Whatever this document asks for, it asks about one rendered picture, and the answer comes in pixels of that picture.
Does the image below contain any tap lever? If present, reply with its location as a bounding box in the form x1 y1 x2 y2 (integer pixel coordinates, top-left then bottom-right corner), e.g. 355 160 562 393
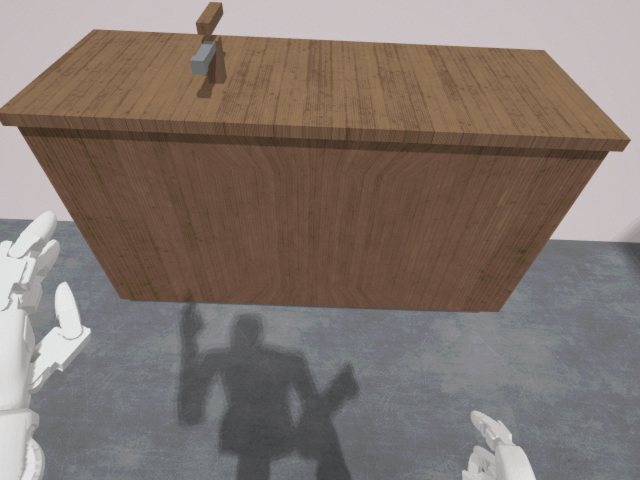
190 41 216 75

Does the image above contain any robot left hand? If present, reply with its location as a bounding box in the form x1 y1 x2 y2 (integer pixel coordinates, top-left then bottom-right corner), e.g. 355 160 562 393
0 210 91 411

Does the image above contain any counter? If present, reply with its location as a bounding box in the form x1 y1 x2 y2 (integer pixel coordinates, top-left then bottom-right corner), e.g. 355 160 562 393
0 2 631 312

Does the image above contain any robot right hand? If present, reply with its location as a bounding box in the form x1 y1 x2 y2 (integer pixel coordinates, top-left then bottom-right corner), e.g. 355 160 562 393
462 410 536 480

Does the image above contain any left robot forearm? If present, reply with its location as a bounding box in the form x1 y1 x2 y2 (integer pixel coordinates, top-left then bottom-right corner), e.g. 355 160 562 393
0 408 45 480

